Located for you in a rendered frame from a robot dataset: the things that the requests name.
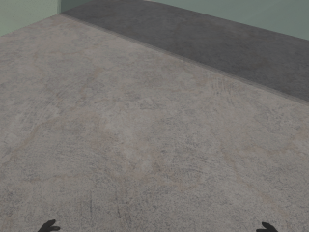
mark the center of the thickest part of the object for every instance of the robot left hand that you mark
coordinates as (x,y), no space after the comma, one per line
(47,227)

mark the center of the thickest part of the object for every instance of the robot right hand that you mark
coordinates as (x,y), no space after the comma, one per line
(268,228)

